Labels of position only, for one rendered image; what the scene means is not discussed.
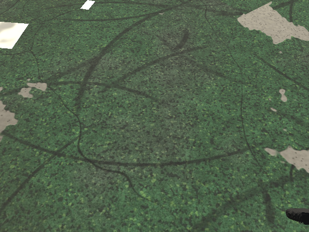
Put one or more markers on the right robot hand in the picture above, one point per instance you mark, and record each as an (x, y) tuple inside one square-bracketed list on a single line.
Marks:
[(298, 214)]

